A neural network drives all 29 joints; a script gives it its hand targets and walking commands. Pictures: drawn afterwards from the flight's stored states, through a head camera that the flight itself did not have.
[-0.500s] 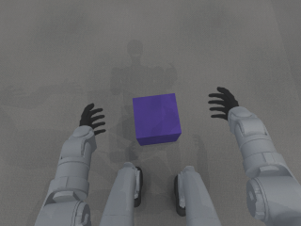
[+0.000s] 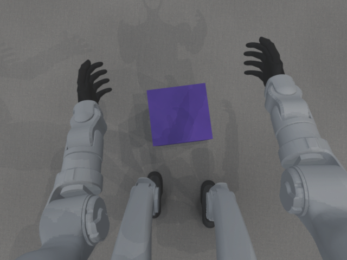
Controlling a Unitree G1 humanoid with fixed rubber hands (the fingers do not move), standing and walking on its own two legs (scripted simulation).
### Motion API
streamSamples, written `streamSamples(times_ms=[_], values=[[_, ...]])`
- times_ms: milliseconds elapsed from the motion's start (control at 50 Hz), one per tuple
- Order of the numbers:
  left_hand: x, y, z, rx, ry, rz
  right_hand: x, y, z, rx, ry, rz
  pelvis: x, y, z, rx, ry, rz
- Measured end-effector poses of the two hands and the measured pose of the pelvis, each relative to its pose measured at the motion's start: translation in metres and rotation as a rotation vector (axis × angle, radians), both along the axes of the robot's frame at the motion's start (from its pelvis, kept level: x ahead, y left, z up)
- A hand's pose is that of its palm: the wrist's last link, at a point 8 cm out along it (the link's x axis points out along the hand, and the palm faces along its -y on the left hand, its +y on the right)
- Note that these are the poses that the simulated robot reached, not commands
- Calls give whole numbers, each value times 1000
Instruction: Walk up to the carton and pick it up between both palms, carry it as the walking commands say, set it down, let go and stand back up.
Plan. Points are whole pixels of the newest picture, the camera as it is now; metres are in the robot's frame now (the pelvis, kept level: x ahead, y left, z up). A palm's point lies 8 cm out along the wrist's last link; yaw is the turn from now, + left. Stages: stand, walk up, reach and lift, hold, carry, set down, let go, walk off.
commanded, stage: reach and lift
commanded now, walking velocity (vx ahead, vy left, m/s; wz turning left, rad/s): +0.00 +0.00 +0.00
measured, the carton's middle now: (179, 118) +0.45 +0.03 -0.52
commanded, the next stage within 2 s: none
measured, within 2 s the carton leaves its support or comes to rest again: neither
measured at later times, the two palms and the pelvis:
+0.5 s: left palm (109, 110) +0.43 +0.21 -0.22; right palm (248, 94) +0.49 -0.16 -0.23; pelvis -0.03 -0.01 -0.08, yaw +0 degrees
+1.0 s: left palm (118, 119) +0.42 +0.23 -0.37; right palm (230, 103) +0.49 -0.14 -0.37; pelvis -0.06 +0.00 -0.21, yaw +1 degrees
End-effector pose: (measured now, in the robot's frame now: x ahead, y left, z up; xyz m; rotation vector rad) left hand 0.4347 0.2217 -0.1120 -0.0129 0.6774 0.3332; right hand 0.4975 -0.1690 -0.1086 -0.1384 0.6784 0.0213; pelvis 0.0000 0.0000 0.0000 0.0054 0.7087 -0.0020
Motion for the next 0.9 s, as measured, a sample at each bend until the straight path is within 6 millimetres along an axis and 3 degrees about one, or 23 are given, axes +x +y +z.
streamSamples(times_ms=[160,260,380,460,600,740,840,900], values=[[-7,-3,-5,-4,21,-33,-11,4,-17,57,31,6,16,1,6,12,95,-21],[-9,5,-15,14,29,-25,-9,2,-27,53,2,-4,13,0,-7,18,126,-26],[0,-4,-61,-13,22,-54,-5,-4,-67,21,15,-19,-6,-4,-41,21,151,-19],[-4,-11,-93,-11,7,-47,-9,4,-104,50,7,-12,-21,-6,-68,20,146,-23],[-15,4,-144,33,44,-24,-19,14,-163,55,27,-21,-43,-6,-118,24,111,-17],[-2,-2,-181,-6,16,-45,-16,12,-194,10,7,-25,-58,-3,-154,24,1,-6],[-3,-16,-214,-34,49,-52,-12,9,-213,13,24,-39,-57,0,-178,16,16,-9],[-9,-12,-232,-13,81,-45,-9,14,-228,28,40,-35,-56,1,-189,16,28,-12]])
